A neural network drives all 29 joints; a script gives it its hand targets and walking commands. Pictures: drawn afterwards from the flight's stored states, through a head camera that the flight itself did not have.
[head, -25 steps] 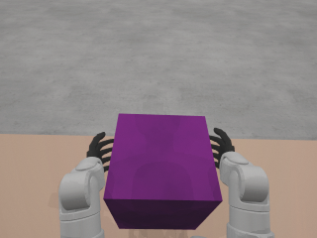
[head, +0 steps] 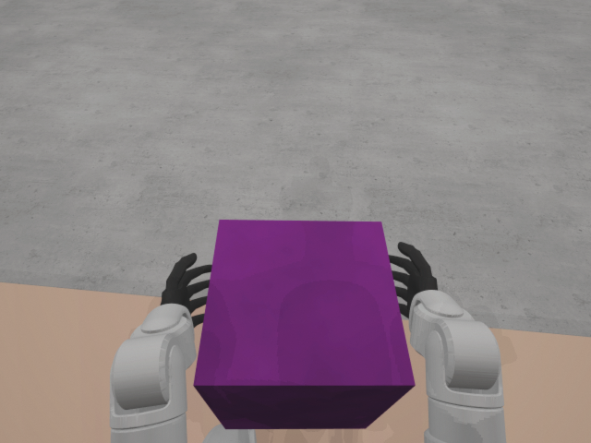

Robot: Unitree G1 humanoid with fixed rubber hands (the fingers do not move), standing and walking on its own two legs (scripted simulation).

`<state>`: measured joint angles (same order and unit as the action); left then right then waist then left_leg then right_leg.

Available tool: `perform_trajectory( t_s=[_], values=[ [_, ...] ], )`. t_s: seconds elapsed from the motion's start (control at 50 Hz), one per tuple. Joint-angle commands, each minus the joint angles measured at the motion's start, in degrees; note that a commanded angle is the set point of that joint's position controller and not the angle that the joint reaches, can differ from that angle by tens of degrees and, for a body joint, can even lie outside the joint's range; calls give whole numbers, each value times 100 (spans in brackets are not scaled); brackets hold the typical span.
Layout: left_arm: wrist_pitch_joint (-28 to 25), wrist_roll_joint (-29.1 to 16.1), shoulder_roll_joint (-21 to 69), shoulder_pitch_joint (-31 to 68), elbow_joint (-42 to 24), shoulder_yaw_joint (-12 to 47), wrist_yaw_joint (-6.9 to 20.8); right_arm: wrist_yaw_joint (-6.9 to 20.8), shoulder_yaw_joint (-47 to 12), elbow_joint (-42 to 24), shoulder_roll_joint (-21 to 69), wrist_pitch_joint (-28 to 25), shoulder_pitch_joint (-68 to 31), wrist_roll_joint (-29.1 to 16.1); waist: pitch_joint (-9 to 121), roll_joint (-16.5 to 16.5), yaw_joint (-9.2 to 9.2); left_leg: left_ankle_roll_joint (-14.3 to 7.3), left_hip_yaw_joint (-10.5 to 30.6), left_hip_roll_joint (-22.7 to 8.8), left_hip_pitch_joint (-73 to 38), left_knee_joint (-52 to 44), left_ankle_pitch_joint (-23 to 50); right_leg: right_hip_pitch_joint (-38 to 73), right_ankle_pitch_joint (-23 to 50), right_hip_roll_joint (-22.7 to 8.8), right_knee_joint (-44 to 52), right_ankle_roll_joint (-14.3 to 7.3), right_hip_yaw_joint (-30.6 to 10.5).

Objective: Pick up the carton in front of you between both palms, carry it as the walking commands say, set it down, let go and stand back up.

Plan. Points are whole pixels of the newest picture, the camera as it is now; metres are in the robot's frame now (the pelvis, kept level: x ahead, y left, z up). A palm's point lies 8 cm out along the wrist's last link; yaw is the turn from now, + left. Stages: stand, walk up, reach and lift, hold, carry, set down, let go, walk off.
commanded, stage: carry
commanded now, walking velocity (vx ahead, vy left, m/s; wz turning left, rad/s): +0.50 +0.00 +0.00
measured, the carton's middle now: (298, 332) +0.26 +0.01 -0.01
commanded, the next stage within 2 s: none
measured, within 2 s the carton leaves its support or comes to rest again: neither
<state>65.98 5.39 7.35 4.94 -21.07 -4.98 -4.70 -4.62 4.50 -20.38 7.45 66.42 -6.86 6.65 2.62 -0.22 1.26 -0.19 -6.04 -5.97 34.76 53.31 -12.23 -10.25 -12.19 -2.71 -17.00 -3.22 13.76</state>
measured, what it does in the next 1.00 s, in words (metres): walks ahead: left foot, then right foot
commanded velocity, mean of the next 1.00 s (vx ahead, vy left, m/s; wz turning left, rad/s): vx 0.01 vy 0.00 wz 0.00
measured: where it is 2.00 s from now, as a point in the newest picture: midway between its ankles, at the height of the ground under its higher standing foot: (305, 420)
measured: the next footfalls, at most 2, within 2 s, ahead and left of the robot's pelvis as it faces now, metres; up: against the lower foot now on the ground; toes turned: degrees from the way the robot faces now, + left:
left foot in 0.20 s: +0.33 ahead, +0.10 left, +0.00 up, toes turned +9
right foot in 0.50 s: +0.31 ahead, -0.09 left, +0.00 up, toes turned -6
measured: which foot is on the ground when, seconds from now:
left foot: up 0.00-0.18, down 0.20-1.00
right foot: down 0.00-0.20, up 0.22-0.48, down 0.50-1.00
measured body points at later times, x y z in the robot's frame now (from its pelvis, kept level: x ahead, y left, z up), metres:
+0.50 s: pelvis +0.24 +0.03 -0.02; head +0.30 +0.03 +0.42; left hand +0.63 +0.16 +0.09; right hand +0.62 -0.14 +0.09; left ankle +0.29 +0.10 -0.75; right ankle +0.27 -0.09 -0.75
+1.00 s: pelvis +0.30 +0.00 -0.02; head +0.35 +0.00 +0.43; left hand +0.68 +0.15 +0.08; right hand +0.68 -0.15 +0.08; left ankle +0.29 +0.10 -0.75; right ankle +0.27 -0.09 -0.75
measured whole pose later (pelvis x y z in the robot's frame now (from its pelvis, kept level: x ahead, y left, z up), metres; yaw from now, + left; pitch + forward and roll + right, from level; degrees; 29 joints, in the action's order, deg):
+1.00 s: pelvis +0.30 +0.00 -0.02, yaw -1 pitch +5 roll +0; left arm 69.4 4.2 1.6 37.0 1.0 -12.9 -6.3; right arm -6.9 12.9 2.9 1.5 68.8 -39.0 4.0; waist -0.5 -0.1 -0.4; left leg -2.1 -9.6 -2.2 20.3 34.1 -17.8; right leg -19.4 -19.5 -1.1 -35.5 -1.9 6.0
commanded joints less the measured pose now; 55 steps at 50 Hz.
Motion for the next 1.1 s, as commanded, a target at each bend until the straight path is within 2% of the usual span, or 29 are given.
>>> perform_trajectory(
  t_s=[0.0,0.02,0.1,0.12,0.14,0.16,0.18,0.2,0.22,0.24,0.26,0.28,0.3,0.32,0.34,0.36,0.4,0.44,0.46,0.48,0.5,0.52,0.54,0.62,0.68,0.82,0.94,1.08],
  values=[
    [11,-2364,5224,2542,-493,4170,1617,1285,-4180,-281,5445,-68,-2122,-2098,1248,797,-57,43,-256,71,369,-958,486,1557,1790,-1195,563,-410,-806],
    [25,-2361,5087,2614,-518,4164,1602,1274,-4194,-345,5333,-43,-2240,-2130,1116,800,-35,13,-347,140,331,-1238,588,1510,1871,-1123,490,-412,-698],
    [136,-2306,4454,3099,-447,4058,1444,1243,-4163,-457,4661,143,-2918,-2299,773,962,58,-140,-730,477,-475,-2108,1333,1170,3236,-939,-176,-268,-224],
    [171,-2297,4290,3294,-368,4025,1390,1231,-4114,-371,4456,192,-3098,-2325,855,1000,-12,-174,-797,542,-943,-2198,1469,1043,3363,-913,-534,-188,-132],
    [210,-2292,4129,3549,-283,3995,1340,1215,-4041,-218,4275,230,-3256,-2321,1058,898,-145,-212,-906,687,-1673,-2486,1691,887,3566,-782,-1190,-55,70],
    [251,-2270,3950,3800,-183,3963,1290,1201,-3950,-40,4116,267,-3444,-2313,1275,640,-251,-199,-937,799,-2477,-2874,1972,667,3236,-506,-1998,122,153],
    [294,-2211,3773,4071,-30,3880,1238,1187,-3832,111,3938,314,-3699,-2341,1618,133,-331,-205,-196,95,-3508,-2643,2998,-55,1549,-308,-2954,294,-24],
    [384,-2260,3858,4407,134,3881,1191,1159,-3630,298,3716,366,-3980,-2335,2188,-1155,-372,-850,1685,-1454,-4847,-2278,4999,-1212,-1538,188,-4376,420,-325],
    [449,-2326,3839,4492,336,3808,1143,1133,-3531,572,3670,392,-4051,-2373,2585,-1625,-448,-1577,2817,-1921,-4941,-2885,3852,-1864,-2350,468,-5433,388,-904],
    [441,-2403,3988,4905,369,3729,1109,1138,-3539,633,3906,382,-4329,-2494,2481,-1384,-403,-1588,2603,-1822,-4516,-3127,3224,-2030,-2229,269,-5743,268,-1342],
    [437,-2483,4202,5199,435,3702,1094,1146,-3539,669,4182,374,-4606,-2626,2459,-1073,-402,-1452,2234,-1580,-4232,-3118,3075,-2054,-2043,142,-5633,147,-1468],
    [403,-2544,4425,5540,509,3687,1084,1162,-3548,682,4429,344,-5000,-2732,2375,-667,-343,-1327,1703,-1428,-3914,-3065,3375,-1957,-1861,-38,-5251,117,-1502],
    [376,-2589,4591,5821,577,3675,1073,1172,-3579,739,4621,310,-5318,-2793,2387,-519,-287,-1167,1195,-1258,-3586,-3092,3422,-1668,-1673,-162,-4526,113,-1498],
    [347,-2620,4725,6111,665,3682,1059,1183,-3580,798,4768,274,-5658,-2845,2441,-470,-289,-1046,846,-1074,-3411,-3077,3499,-1344,-1616,-88,-3864,158,-1336],
    [319,-2628,4838,6294,800,3687,1043,1191,-3570,884,4837,247,-5916,-2885,2505,-521,-296,-1026,688,-996,-3364,-3050,3584,-1135,-1672,9,-3353,207,-1227],
    [291,-2618,4901,6435,947,3662,1022,1194,-3546,1013,4874,226,-6095,-2904,2612,-583,-292,-1055,613,-977,-3425,-3001,3594,-1007,-1728,92,-2945,230,-1140],
    [250,-2587,4952,6703,1245,3550,980,1184,-3441,1288,4918,198,-6343,-2914,2755,-777,-305,-1076,483,-963,-3482,-2817,3681,-838,-1254,176,-2297,230,-991],
    [231,-2543,5004,6838,1572,3390,963,1168,-3290,1611,4938,196,-6500,-2872,2767,-734,-286,-962,176,-779,-3321,-2472,3585,-472,-216,157,-1377,224,-818],
    [234,-2527,5018,6920,1719,3303,971,1165,-3216,1779,4962,199,-6570,-2840,2738,-687,-268,-828,92,-665,-3118,-2298,3297,-150,481,82,-919,217,-774],
    [249,-2528,5049,6997,1881,3213,992,1161,-3144,1953,4994,205,-6634,-2790,2722,-627,-250,-656,127,-545,-2829,-2159,2710,152,939,-173,-783,156,-985],
    [243,-2506,5060,7098,2017,3127,1012,1168,-3099,2073,5076,225,-6743,-2773,2747,-180,-239,-435,49,-250,-2562,-2079,2199,303,2394,-670,-1279,4,-1503],
    [231,-2468,5113,7224,2139,3061,1034,1178,-3073,2146,5210,238,-6982,-2795,2706,214,-207,-313,120,-108,-2601,-2119,1653,247,3263,-811,-1558,-143,-1551],
    [235,-2485,5183,7222,2241,2990,1062,1184,-3042,2239,5326,246,-7105,-2800,2661,402,-182,-295,145,-117,-2618,-2036,1723,276,3519,-805,-1636,-130,-1498],
    [272,-2431,5444,7037,2479,2749,1140,1172,-2831,2511,5656,275,-6986,-2706,2724,355,-173,-390,188,-179,-2752,-1715,3140,151,3673,-535,-1976,-11,-1330],
    [260,-2482,5594,7296,2243,2788,1131,1143,-2809,2394,5794,255,-7088,-2702,2720,131,-183,-414,194,-212,-2870,-1700,3445,18,3411,-474,-1955,10,-1313],
    [261,-2605,5537,7370,1768,3031,1051,1053,-2942,2104,5711,231,-6933,-2720,2835,57,-175,-352,171,-157,-2963,-1723,3267,198,3691,-510,-1930,-6,-1345],
    [265,-2611,5467,7249,1662,3141,1081,1059,-3064,1979,5618,221,-6822,-2699,2891,36,-165,-366,225,-209,-3020,-1761,3314,240,3496,-504,-1871,-3,-1344],
    [256,-2568,5400,7125,1826,3120,1138,1107,-3082,2116,5556,214,-6717,-2663,2849,125,-166,-319,256,-240,-2844,-1822,2554,366,3428,-626,-1782,-49,-1424]
  ],
)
